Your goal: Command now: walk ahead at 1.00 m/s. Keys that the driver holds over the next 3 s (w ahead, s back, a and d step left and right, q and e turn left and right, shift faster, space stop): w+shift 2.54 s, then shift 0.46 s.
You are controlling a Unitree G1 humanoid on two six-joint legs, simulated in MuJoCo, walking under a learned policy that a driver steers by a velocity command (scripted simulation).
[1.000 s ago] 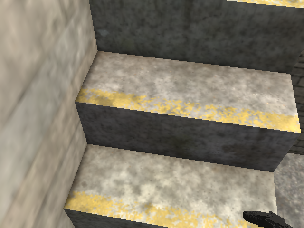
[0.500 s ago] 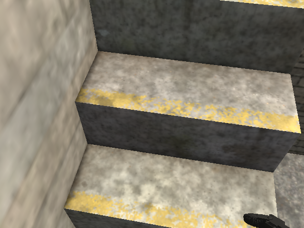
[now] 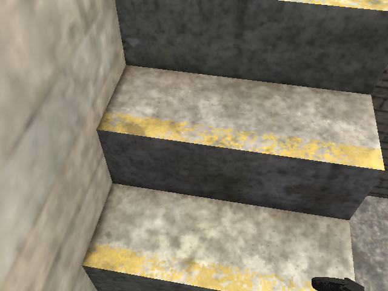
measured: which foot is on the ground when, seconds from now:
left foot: down 0.00-1.00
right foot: down 0.00-1.00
